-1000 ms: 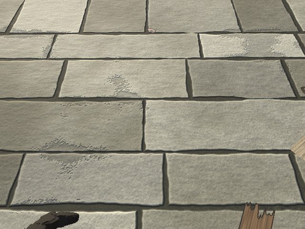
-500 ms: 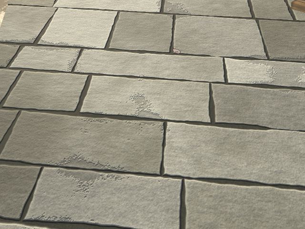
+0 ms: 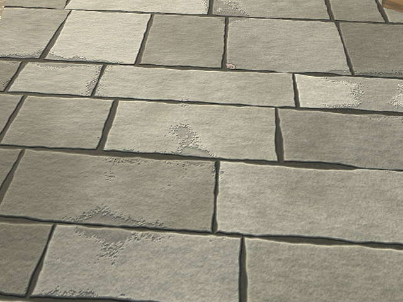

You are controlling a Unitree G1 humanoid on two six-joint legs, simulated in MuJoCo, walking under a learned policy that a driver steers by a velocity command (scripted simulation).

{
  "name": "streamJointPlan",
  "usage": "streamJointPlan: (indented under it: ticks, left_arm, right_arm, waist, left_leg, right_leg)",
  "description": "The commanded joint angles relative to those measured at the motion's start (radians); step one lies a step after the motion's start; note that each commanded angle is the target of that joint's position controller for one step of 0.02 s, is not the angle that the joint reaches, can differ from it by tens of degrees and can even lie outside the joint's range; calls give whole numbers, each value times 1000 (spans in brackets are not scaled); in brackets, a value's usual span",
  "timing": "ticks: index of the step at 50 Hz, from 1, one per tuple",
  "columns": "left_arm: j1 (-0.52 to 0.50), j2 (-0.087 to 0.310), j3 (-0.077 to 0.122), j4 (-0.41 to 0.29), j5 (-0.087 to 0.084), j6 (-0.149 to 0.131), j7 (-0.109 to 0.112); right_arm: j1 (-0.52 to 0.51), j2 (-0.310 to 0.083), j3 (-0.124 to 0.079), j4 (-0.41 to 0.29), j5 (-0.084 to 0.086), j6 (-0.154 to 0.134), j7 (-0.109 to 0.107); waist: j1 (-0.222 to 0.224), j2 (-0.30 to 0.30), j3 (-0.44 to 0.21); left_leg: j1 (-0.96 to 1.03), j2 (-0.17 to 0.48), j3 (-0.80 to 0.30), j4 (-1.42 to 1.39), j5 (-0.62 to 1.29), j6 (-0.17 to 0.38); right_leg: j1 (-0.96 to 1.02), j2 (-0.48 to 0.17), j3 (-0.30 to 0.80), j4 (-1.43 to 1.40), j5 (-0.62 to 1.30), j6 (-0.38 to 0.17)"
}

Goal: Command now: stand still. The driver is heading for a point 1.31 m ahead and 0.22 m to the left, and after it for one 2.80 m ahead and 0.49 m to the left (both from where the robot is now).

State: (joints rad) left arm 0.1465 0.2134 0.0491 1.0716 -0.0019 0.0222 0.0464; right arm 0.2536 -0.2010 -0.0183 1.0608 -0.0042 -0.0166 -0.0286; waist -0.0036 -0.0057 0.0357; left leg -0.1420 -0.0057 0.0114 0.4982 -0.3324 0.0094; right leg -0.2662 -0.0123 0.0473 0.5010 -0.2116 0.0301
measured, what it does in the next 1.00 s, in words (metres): walks ahead, turning left: right foot, then left foot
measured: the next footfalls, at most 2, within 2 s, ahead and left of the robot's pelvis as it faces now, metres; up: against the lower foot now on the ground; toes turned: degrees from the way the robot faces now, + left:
right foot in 0.34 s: +0.14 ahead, -0.18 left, +0.00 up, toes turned -3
left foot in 0.82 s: +0.50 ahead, +0.08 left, +0.00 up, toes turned +29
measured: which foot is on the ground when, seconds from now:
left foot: down 0.00-0.34, up 0.36-0.80, down 0.82-1.00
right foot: down 0.00-0.10, up 0.12-0.32, down 0.34-0.82, up 0.84-1.00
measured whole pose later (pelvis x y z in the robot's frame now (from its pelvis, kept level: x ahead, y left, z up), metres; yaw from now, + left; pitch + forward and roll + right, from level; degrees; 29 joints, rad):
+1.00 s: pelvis +0.48 +0.06 -0.01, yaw +24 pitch -1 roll +2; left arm 0.23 0.21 0.04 0.88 0.01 -0.07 -0.02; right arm 0.34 -0.26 -0.08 0.98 -0.04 -0.07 0.01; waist 0.00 0.00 0.05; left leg -0.17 -0.16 0.15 0.48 -0.29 0.18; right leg -0.52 -0.13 0.08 1.37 -0.22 -0.07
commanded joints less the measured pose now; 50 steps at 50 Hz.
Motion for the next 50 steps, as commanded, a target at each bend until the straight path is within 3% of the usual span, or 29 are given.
streamJointPlan:
  ticks: [1,2,3,4,6,7,9,13,14,16,17,18,19,20,21,23,25,33,36,37,39,41,42,43,44,45,46,48,50]
  left_arm:
    - [10,100,16,-15,0,-7,3]
    - [11,99,15,-11,0,-7,3]
    - [41,85,13,9,-2,-6,2]
    - [43,100,20,10,-14,-8,0]
    - [-104,91,17,-70,-31,-43,-19]
    - [-162,94,17,-103,-38,-66,-28]
    - [-118,85,23,-96,-37,-100,-41]
    - [-75,61,23,-86,-33,-134,-57]
    - [-27,58,23,-109,48,-96,-89]
    - [202,81,45,-52,34,-78,-81]
    - [401,141,66,-7,41,-95,-64]
    - [537,264,77,-1,71,-112,-49]
    - [381,227,55,-33,68,-103,-41]
    - [211,195,46,-84,52,-104,-40]
    - [139,151,36,-108,38,-114,-47]
    - [140,109,22,-106,34,-128,-41]
    - [209,83,15,-79,34,-141,-37]
    - [346,63,5,-51,38,-157,-21]
    - [334,115,10,-61,34,-146,-7]
    - [355,138,13,-59,32,-137,2]
    - [326,207,30,-76,37,-111,8]
    - [258,220,39,-102,39,-95,-14]
    - [237,95,17,-146,40,-102,-33]
    - [272,62,6,-241,-5,-122,-50]
    - [133,123,14,-252,-10,-138,-46]
    - [149,116,11,-243,-17,-143,-46]
    - [145,92,5,-219,-4,-135,-47]
    - [221,45,-7,-186,19,-92,-63]
    - [203,47,-3,-192,15,-61,-82]
  right_arm:
    - [54,-96,-16,-14,0,-6,-4]
    - [58,-95,-15,-12,0,-6,-5]
    - [99,-100,-20,7,4,-2,-7]
    - [112,-148,-36,3,18,2,-10]
    - [161,-248,-72,-7,36,-17,-14]
    - [144,-237,-73,-19,28,-38,-15]
    - [100,-166,-59,-45,20,-70,-8]
    - [81,-183,-67,-75,40,-70,7]
    - [87,-193,-74,-58,-46,-56,19]
    - [14,-192,-82,-84,-34,-47,25]
    - [-43,-168,-76,-108,-35,-56,29]
    - [-117,-13,-39,-195,-32,-72,28]
    - [-78,-22,-40,-225,-12,-69,39]
    - [-96,-58,-46,-234,-10,-61,51]
    - [-75,-82,-52,-220,-18,-57,66]
    - [-35,-71,-58,-209,-33,-37,87]
    - [-60,-52,-56,-224,-25,-13,100]
    - [-358,-56,-40,-342,-21,12,123]
    - [-370,-61,-31,-368,-15,7,119]
    - [-334,-75,-33,-360,-17,7,111]
    - [-97,-125,-52,-301,-18,4,92]
    - [261,-213,-106,-179,-28,-4,62]
    - [191,-275,-124,-166,-27,-4,49]
    - [147,-333,-128,-196,-44,-1,55]
    - [150,-281,-124,-190,-46,-4,45]
    - [128,-236,-112,-173,-42,-18,36]
    - [84,-184,-96,-166,-49,-38,34]
    - [53,-119,-66,-155,-39,-79,28]
    - [68,-116,-58,-135,-15,-105,31]
  waist:
    - [3,11,-7]
    - [3,11,-5]
    - [-3,32,-45]
    - [-13,78,-6]
    - [-66,224,128]
    - [-72,205,189]
    - [-28,126,160]
    - [-4,141,76]
    - [23,155,66]
    - [138,62,41]
    - [246,-92,-38]
    - [264,-397,-108]
    - [141,-299,-82]
    - [60,-158,24]
    - [31,-57,30]
    - [0,-82,17]
    - [5,-70,36]
    - [38,-30,173]
    - [2,-57,136]
    - [-19,-79,97]
    - [-142,-147,-16]
    - [-290,-123,-157]
    - [-178,132,-126]
    - [-78,218,-276]
    - [-126,35,-180]
    - [-82,-39,-80]
    - [-34,-144,-20]
    - [40,-119,21]
    - [58,-54,70]
  left_leg:
    - [-124,39,-32,-121,150,15]
    - [-124,38,-32,-123,144,15]
    - [-103,33,-34,-150,-78,32]
    - [-111,63,-96,-186,-363,76]
    - [-82,325,-450,-401,-676,216]
    - [-61,408,-555,-447,-578,258]
    - [69,383,-474,-401,-370,220]
    - [-100,231,-212,-362,-190,153]
    - [-161,189,-188,-345,-259,179]
    - [-377,145,-167,-159,-216,177]
    - [-516,53,-90,186,-115,155]
    - [-700,-49,-38,615,-245,123]
    - [-765,-24,-147,787,-113,138]
    - [-800,67,-130,839,19,136]
    - [-737,109,-122,806,112,121]
    - [-664,134,-87,792,164,91]
    - [-703,127,-61,827,231,83]
    - [-756,96,103,481,321,119]
    - [-546,14,218,295,277,181]
    - [-468,-32,240,275,254,199]
    - [-232,-94,218,257,139,238]
    - [208,-98,97,87,61,279]
    - [361,110,-220,67,-83,294]
    - [551,289,-770,-163,-289,429]
    - [480,298,-720,-278,-269,367]
    - [338,298,-600,-284,-182,333]
    - [192,258,-473,-297,-91,276]
    - [-8,214,-307,-331,10,195]
    - [-78,172,-176,-368,71,119]
  right_leg:
    - [110,-17,7,-45,185,-45]
    - [108,-16,7,-47,180,-44]
    - [109,22,-37,-19,-40,-46]
    - [24,63,-82,49,-311,-50]
    - [-260,30,-109,305,-267,-59]
    - [-385,-41,-40,419,-238,-71]
    - [-523,-105,-1,490,-180,-87]
    - [-135,-40,-123,176,-107,-59]
    - [-13,15,-185,102,-160,-49]
    - [338,63,-232,11,-56,-33]
    - [556,-41,-92,-46,-167,-36]
    - [590,-357,385,-264,-620,-61]
    - [416,-452,714,-434,-838,-123]
    - [301,-467,606,-418,-775,-130]
    - [229,-397,413,-388,-605,-110]
    - [185,-313,164,-398,-401,-72]
    - [204,-281,26,-398,-253,-53]
    - [307,-234,-299,-462,173,-48]
    - [359,-233,-400,-357,823,-34]
    - [397,-248,-403,-282,1093,-38]
    - [415,-288,-383,4,1368,-73]
    - [208,-260,-342,526,1090,-126]
    - [-146,-98,-299,883,-40,-109]
    - [-456,23,-87,1107,-239,-81]
    - [-551,-31,-17,1110,-124,-104]
    - [-538,-71,-15,1063,-75,-118]
    - [-472,-109,10,993,-45,-125]
    - [-340,-147,60,911,2,-115]
    - [-364,-158,66,840,35,-98]
Velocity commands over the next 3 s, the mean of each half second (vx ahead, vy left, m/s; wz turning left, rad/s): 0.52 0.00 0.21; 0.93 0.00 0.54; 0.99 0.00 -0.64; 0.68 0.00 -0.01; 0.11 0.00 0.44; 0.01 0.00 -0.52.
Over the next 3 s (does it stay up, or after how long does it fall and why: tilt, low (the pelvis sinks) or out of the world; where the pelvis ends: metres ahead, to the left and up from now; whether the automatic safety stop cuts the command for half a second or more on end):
stays up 1.43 0.24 0.00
